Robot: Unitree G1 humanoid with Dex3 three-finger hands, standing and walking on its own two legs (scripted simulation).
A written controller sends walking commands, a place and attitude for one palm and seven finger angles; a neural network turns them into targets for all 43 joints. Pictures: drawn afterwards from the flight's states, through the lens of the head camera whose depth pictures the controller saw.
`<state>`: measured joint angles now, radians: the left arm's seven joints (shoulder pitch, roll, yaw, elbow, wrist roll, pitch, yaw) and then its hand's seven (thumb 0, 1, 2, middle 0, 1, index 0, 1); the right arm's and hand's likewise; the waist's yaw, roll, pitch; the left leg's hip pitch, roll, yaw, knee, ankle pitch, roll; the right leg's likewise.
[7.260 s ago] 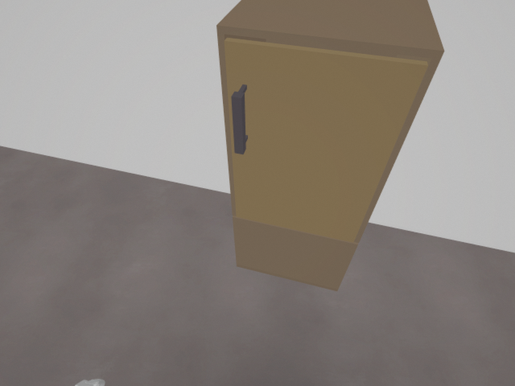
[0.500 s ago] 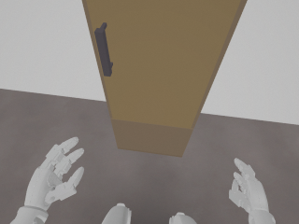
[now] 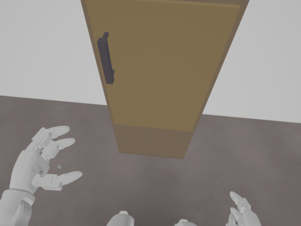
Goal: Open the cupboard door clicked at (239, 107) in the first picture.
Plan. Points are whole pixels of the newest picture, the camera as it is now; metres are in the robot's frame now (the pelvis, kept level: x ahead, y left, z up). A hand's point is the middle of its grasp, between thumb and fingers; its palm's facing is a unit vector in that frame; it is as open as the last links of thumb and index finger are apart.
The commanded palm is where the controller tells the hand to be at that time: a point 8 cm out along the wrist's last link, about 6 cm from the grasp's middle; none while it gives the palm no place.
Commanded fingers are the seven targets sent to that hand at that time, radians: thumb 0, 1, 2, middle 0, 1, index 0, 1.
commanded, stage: raise the hand with hooked fingers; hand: left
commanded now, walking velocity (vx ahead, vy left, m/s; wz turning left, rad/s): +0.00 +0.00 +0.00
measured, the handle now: (108, 59) +0.59 +0.17 +0.11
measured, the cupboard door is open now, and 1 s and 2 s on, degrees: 0 0 0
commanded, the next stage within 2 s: move the hooked fingers beside the handle in 1.18 s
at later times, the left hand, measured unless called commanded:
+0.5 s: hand (41, 139) +0.28 +0.26 +0.11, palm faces -0.01 -1.00 -0.04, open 13.8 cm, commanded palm +0.26 +0.31 +0.12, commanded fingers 0.00 -0.50 0.30 -0.30 -1.20 -0.30 -1.20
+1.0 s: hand (45, 127) +0.30 +0.25 +0.13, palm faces -0.02 -1.00 -0.02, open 14.0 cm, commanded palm +0.27 +0.30 +0.13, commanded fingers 0.00 -0.50 0.30 -0.30 -1.20 -0.30 -1.20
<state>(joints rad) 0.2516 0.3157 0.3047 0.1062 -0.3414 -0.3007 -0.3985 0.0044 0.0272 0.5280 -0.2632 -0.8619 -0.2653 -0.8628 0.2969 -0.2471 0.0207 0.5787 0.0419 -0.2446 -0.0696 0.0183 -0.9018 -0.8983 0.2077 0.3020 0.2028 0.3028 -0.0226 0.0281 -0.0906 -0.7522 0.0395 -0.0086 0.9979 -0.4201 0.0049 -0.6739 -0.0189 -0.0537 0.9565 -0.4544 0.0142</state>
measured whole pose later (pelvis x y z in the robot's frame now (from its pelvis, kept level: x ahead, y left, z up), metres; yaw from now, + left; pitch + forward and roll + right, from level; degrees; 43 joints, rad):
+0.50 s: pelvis +0.01 +0.00 +0.02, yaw +1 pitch +6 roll -2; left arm 0.03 0.40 0.39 0.28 -0.36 -0.19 -0.50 -0.01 -0.47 0.32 -0.30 -1.18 -0.30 -1.18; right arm 0.25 -0.26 0.06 0.56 0.05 -0.23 -0.09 0.02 -0.90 -0.90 0.21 0.30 0.20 0.30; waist 0.01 0.03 -0.07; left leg -0.59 0.04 -0.01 0.85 -0.38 0.00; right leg -0.50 -0.02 -0.06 0.81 -0.41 0.01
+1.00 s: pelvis +0.01 -0.01 +0.03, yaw -1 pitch +5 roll -1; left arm -0.07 0.42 0.45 0.42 -0.37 -0.20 -0.55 -0.01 -0.50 0.30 -0.30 -1.20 -0.30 -1.20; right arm 0.30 -0.29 0.03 0.58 0.06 -0.20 -0.10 0.02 -0.90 -0.90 0.21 0.30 0.20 0.30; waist -0.01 0.02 -0.05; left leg -0.52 0.05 0.01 0.77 -0.34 -0.01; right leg -0.46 -0.01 -0.04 0.75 -0.38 0.00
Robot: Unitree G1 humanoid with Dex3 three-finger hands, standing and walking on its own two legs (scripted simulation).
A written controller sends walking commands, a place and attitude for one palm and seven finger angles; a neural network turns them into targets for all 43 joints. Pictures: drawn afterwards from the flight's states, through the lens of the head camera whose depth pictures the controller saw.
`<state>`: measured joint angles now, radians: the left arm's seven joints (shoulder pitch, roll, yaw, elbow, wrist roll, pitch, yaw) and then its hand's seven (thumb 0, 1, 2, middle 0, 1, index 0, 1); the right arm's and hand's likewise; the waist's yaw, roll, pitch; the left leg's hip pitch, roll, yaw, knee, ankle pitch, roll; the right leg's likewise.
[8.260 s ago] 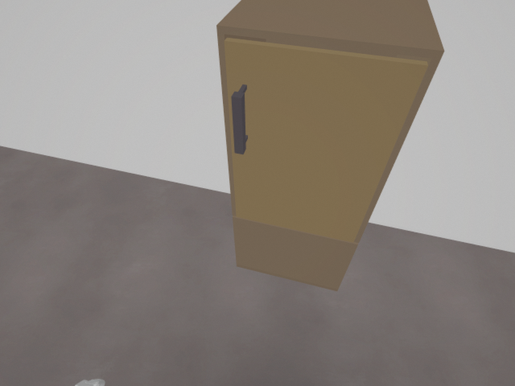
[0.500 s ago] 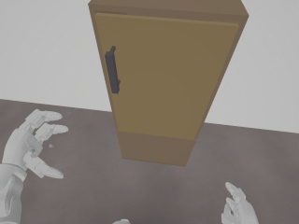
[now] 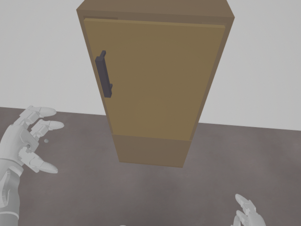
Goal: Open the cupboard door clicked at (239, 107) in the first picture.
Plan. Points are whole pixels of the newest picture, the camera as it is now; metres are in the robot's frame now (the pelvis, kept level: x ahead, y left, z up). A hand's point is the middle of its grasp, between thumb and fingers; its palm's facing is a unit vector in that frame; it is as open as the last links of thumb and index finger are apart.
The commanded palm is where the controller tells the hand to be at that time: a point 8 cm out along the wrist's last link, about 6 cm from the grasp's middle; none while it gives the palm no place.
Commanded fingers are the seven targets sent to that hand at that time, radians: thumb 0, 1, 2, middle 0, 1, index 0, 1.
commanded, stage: raise the hand with hooked fingers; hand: left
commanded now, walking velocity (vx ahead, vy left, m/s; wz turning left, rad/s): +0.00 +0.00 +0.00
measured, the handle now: (105, 74) +0.57 +0.19 +0.07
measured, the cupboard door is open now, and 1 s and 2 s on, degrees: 0 0 0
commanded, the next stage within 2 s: move the hooked fingers beside the handle in 0.18 s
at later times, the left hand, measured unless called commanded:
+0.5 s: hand (51, 133) +0.31 +0.27 +0.09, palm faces -0.04 -1.00 +0.00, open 14.0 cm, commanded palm +0.30 +0.32 +0.10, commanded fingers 0.00 -0.50 0.30 -0.30 -1.20 -0.30 -1.20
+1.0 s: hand (67, 109) +0.40 +0.26 +0.09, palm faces -0.06 -1.00 +0.02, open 14.0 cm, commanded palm +0.38 +0.31 +0.09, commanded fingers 0.00 -0.50 0.30 -0.30 -1.20 -0.30 -1.20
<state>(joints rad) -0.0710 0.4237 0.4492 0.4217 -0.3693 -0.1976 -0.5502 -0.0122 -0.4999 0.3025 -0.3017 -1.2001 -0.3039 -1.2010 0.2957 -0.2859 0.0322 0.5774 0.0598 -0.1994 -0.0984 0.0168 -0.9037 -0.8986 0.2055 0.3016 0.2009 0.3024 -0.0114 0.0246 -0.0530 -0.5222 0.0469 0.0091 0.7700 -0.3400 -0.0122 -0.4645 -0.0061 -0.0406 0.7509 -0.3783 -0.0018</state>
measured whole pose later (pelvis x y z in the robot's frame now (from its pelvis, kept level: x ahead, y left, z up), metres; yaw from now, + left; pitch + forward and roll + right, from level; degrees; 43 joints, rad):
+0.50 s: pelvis -0.01 +0.01 +0.00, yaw +1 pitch +6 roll -1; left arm -0.23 0.42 0.39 0.53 -0.33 -0.20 -0.54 -0.01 -0.50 0.30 -0.30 -1.20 -0.30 -1.20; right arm 0.27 -0.28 0.05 0.59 0.06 -0.20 -0.12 0.02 -0.90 -0.90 0.21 0.30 0.20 0.30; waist 0.00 0.02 -0.04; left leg -0.56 0.03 -0.01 0.79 -0.34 0.00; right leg -0.49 -0.02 -0.05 0.76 -0.38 0.01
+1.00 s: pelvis +0.00 +0.01 -0.01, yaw +0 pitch +10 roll -1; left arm -0.51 0.49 0.41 0.82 -0.27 -0.25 -0.51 -0.01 -0.50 0.30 -0.30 -1.20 -0.30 -1.20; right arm 0.34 -0.29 0.03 0.62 0.05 -0.10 -0.09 0.01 -0.90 -0.90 0.21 0.30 0.20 0.30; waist -0.06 0.01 -0.06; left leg -0.65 0.04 0.01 0.83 -0.36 0.00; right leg -0.59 -0.01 -0.04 0.80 -0.39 0.01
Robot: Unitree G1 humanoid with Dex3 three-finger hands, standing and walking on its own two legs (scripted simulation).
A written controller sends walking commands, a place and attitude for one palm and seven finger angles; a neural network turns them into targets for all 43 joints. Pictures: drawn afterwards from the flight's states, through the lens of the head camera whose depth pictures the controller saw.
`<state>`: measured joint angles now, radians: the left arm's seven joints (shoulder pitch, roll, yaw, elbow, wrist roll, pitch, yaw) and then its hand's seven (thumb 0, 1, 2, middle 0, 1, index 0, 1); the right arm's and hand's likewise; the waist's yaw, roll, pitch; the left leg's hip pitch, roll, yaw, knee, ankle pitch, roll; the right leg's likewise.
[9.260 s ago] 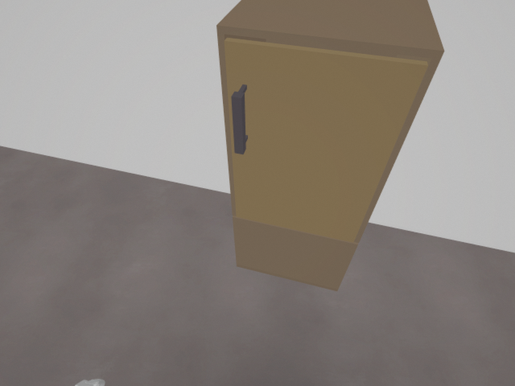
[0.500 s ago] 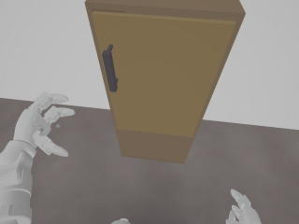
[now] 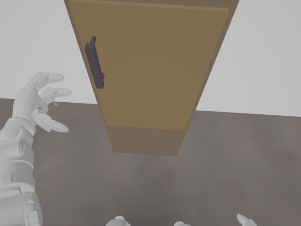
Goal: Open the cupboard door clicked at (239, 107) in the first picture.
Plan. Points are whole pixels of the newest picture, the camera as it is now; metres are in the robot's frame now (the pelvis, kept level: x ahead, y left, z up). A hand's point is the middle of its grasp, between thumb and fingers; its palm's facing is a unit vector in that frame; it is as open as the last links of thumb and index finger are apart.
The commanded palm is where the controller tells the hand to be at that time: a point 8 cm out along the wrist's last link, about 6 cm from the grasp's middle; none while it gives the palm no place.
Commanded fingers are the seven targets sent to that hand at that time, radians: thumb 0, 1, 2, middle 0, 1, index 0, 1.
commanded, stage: move the hooked fingers beside the handle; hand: left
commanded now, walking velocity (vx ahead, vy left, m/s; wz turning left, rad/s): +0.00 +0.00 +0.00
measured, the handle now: (97, 63) +0.57 +0.18 +0.08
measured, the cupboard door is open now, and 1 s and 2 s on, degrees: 0 0 0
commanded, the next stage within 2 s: slide the fingers in behind the handle in 1.68 s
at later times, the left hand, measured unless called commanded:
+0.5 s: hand (68, 83) +0.47 +0.24 +0.10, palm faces -0.06 -1.00 +0.01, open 14.0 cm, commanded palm +0.45 +0.29 +0.09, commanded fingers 0.00 -0.50 0.30 -0.30 -1.20 -0.30 -1.20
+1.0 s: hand (77, 68) +0.53 +0.23 +0.10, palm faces -0.05 -1.00 +0.00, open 13.7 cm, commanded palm +0.51 +0.28 +0.09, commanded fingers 0.00 -0.50 0.30 -0.30 -1.20 -0.30 -1.20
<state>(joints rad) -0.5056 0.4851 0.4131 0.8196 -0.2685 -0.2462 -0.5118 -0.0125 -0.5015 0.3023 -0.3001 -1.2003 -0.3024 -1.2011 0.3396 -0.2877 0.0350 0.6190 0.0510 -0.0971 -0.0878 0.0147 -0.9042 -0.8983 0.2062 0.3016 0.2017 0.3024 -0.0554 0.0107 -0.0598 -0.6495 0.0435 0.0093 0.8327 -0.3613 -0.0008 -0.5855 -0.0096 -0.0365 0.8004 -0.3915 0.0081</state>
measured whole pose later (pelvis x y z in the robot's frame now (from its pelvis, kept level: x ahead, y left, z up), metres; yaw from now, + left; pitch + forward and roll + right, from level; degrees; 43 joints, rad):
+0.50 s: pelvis +0.00 +0.00 -0.01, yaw -1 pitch +15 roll -2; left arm -0.83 0.61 0.44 1.14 -0.17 -0.30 -0.48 -0.01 -0.50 0.30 -0.30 -1.20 -0.30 -1.20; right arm 0.36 -0.29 0.04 0.63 0.04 -0.01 -0.07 0.01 -0.90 -0.90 0.21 0.30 0.20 0.30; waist -0.13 0.00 -0.07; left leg -0.80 0.06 0.00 0.92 -0.38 0.00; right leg -0.73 0.01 -0.04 0.87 -0.40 0.01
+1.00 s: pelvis +0.00 +0.01 -0.02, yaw -2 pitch +20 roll -3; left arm -1.01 0.72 0.48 1.27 -0.09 -0.29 -0.43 -0.01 -0.50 0.30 -0.30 -1.20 -0.34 -1.23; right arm 0.44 -0.28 0.05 0.62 0.01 0.06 -0.05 0.01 -0.90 -0.90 0.21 0.30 0.20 0.30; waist -0.20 0.02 -0.07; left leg -0.90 0.08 0.01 0.95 -0.40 0.00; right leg -0.83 0.02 -0.03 0.88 -0.40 0.01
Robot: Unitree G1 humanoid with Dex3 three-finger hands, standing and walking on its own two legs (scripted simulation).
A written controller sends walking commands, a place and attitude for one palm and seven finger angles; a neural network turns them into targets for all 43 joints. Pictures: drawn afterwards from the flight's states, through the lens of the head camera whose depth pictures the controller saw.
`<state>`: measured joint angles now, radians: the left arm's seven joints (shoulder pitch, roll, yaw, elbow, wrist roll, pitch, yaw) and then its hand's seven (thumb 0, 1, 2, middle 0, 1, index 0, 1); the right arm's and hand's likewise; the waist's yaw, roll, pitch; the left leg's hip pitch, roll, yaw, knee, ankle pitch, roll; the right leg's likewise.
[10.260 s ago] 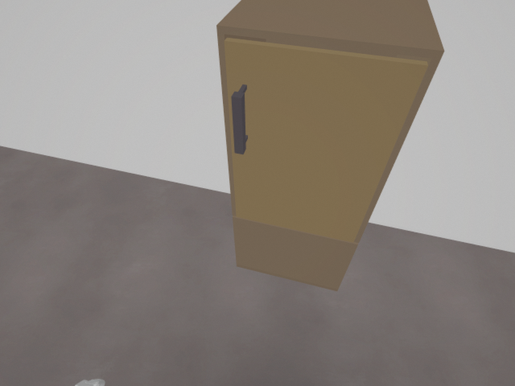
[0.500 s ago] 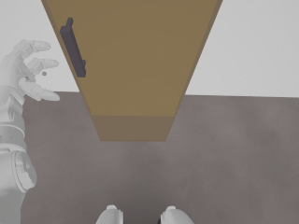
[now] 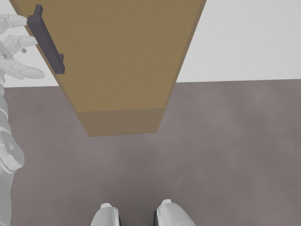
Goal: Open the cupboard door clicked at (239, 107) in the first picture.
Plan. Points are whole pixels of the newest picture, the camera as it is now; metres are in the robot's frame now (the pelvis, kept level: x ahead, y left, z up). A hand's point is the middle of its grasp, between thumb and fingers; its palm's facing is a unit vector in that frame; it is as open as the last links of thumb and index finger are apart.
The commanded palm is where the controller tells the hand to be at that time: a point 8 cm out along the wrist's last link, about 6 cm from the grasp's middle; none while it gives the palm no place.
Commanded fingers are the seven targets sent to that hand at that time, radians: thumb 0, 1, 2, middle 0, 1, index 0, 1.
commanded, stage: move the hooked fingers beside the handle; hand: left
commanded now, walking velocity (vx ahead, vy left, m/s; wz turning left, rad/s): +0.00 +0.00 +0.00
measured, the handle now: (50, 42) +0.56 +0.20 +0.10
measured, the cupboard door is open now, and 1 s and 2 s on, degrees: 0 0 0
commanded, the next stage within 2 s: slide the fingers in behind the handle in 0.68 s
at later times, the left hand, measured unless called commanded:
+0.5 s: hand (21, 55) +0.51 +0.25 +0.11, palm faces -0.01 -1.00 +0.01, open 14.0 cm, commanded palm +0.49 +0.29 +0.10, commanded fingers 0.00 -0.50 0.30 -0.30 -1.20 -0.30 -1.20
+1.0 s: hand (29, 55) +0.51 +0.23 +0.11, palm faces +0.00 -1.00 +0.00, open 14.0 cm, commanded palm +0.49 +0.27 +0.10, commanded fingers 0.00 -0.50 0.30 -0.30 -1.20 -0.30 -1.20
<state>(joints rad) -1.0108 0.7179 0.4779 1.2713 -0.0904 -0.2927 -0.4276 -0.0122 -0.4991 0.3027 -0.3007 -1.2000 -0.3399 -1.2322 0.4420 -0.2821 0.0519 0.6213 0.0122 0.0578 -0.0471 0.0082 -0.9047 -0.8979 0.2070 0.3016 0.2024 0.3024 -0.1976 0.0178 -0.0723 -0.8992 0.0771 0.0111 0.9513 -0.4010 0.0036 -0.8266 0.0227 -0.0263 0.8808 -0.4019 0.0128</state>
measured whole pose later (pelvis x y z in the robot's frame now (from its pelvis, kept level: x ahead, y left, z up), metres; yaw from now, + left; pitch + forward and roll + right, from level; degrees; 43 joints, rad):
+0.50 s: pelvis +0.01 +0.00 +0.00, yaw +0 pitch +20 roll -3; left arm -0.96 0.68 0.46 1.22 -0.11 -0.29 -0.42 -0.01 -0.50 0.30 -0.30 -1.20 -0.30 -1.20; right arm 0.40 -0.28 0.05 0.60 0.02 0.08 -0.04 0.01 -0.91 -0.90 0.21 0.30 0.20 0.30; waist -0.18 0.02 -0.09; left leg -0.89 0.08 0.00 0.96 -0.42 0.01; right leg -0.81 0.02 -0.03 0.88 -0.41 0.02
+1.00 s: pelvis +0.00 +0.00 +0.00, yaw +1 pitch +20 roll -3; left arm -0.96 0.64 0.44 1.20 -0.12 -0.31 -0.38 -0.01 -0.50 0.30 -0.30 -1.20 -0.29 -1.21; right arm 0.43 -0.27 0.04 0.63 0.01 0.07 -0.03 0.01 -0.91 -0.90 0.21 0.30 0.20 0.30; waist -0.18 0.02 -0.08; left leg -0.90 0.07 0.00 0.96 -0.41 0.00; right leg -0.81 0.02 -0.04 0.88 -0.41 0.01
